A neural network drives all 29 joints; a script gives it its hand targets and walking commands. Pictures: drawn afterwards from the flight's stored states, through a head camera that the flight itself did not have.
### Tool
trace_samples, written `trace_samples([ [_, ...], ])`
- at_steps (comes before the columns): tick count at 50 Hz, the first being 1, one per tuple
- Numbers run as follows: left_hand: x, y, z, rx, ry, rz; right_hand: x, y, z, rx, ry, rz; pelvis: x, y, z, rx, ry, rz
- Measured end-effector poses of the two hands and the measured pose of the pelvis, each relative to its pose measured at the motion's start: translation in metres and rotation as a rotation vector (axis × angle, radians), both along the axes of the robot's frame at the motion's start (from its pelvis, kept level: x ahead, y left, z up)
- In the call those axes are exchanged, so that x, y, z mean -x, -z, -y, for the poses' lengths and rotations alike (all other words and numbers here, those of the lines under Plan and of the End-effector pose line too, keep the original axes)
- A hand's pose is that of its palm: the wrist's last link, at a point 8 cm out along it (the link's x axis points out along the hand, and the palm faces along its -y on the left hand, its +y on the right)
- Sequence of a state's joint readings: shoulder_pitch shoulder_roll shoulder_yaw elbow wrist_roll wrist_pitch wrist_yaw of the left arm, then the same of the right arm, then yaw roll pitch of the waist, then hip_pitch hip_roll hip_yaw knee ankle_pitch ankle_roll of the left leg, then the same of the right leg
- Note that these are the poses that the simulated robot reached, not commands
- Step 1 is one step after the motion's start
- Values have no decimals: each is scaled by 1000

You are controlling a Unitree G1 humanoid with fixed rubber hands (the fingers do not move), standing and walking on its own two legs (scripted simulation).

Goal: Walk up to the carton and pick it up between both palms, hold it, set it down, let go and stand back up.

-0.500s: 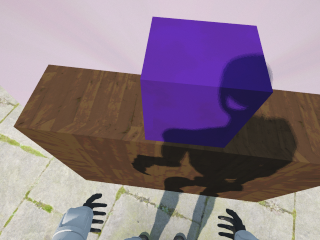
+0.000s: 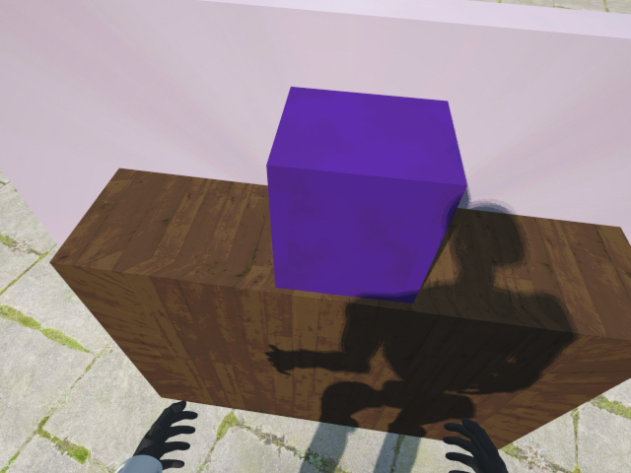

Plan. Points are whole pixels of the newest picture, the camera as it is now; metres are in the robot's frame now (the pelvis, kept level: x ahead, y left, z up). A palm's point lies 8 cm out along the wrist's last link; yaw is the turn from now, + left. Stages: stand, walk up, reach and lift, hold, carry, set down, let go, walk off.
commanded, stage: let go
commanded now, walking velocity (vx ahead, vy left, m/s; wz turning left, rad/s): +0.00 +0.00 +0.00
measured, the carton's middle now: (355, 201) +0.50 -0.01 +0.06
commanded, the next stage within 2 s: stand in 0.22 s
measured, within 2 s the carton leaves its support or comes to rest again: neither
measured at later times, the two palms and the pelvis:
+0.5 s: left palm out of the picture +0.08 +0.26 -0.12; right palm out of the picture +0.03 -0.22 -0.14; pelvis +0.02 +0.02 +0.00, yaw +0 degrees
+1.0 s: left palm out of the picture +0.03 +0.27 -0.15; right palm out of the picture +0.02 -0.14 -0.15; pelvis +0.05 +0.07 +0.00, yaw -2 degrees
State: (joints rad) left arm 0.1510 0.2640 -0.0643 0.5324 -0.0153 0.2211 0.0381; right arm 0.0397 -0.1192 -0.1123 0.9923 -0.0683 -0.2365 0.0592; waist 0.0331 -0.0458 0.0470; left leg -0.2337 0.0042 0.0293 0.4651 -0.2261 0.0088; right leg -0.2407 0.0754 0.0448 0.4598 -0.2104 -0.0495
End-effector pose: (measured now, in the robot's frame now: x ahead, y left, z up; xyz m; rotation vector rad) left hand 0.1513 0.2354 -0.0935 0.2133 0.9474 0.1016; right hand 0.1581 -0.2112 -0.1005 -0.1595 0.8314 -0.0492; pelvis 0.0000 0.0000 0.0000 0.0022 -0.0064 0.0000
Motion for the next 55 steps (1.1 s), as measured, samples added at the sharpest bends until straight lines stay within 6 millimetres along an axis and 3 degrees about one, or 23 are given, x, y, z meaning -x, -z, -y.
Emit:
trace_samples([
  [7, 9, -3, 16, 38, 0, 52, 5, -13, 12, 15, 15, 66, 0, 1, 7, -7, -11, 37],
  [14, 13, -2, 12, 20, 9, 92, 17, -9, 11, 19, 16, 10, 1, 2, 7, -3, -12, 25],
  [17, 30, 4, 3, 0, 31, 72, 42, 7, 14, 28, 44, -126, -3, 1, 3, 11, -8, -7],
  [21, 57, 16, -12, -6, 2, -21, 91, 28, 17, 35, 100, -319, -12, 2, -7, 27, -3, -29],
  [25, 75, 26, -21, 2, -31, -114, 130, 35, 12, 38, 143, -458, -24, 2, -17, 29, 4, -43],
  [28, 80, 32, -25, 11, -43, -158, 145, 35, 5, 43, 167, -513, -33, 2, -24, 26, 11, -44],
  [32, 78, 39, -28, 26, -54, -189, 146, 35, -6, 45, 192, -524, -42, 2, -32, 22, 16, -41],
  [38, 75, 48, -29, 48, -62, -220, 131, 39, -28, 32, 206, -496, -51, 3, -45, 18, 24, -31],
  [44, 88, 53, -31, 61, -67, -282, 125, 45, -53, -3, 204, -488, -52, 3, -57, 16, 31, -20],
  [49, 112, 56, -35, 63, -74, -364, 137, 48, -70, -24, 207, -522, -48, 3, -65, 14, 36, -10],
  [55, 146, 59, -38, 67, -79, -467, 166, 49, -82, -29, 222, -589, -39, 3, -73, 11, 41, 0],
])
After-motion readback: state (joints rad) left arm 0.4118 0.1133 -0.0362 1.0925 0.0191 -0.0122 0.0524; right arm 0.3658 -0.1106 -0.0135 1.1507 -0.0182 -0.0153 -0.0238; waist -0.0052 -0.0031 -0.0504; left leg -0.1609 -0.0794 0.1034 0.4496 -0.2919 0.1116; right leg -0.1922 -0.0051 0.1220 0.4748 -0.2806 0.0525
